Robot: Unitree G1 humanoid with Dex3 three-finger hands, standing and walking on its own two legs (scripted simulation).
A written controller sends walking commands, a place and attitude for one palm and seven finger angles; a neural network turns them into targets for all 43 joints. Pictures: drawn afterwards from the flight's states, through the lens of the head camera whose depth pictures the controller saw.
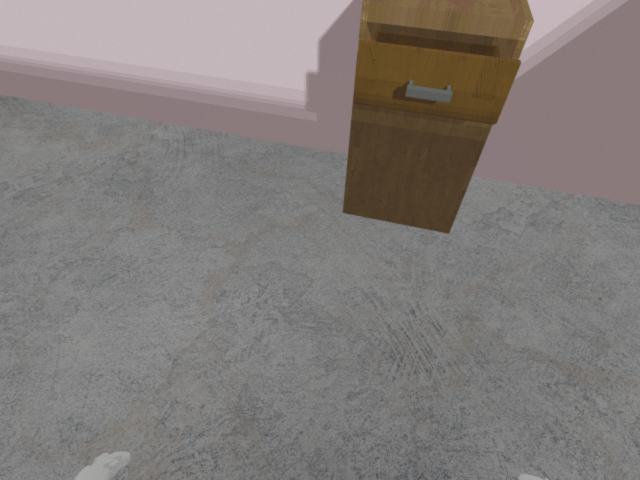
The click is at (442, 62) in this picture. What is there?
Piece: drawer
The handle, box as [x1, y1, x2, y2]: [405, 80, 451, 102]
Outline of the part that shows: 407,85 405,96 449,102 451,91 449,85 447,85 446,90 414,86 411,84 412,80 410,80 409,84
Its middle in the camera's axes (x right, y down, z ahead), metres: +0.30 -0.42 +1.09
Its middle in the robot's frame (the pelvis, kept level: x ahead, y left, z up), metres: +1.11 -0.25 -0.04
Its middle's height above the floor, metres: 0.72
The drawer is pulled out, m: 0.15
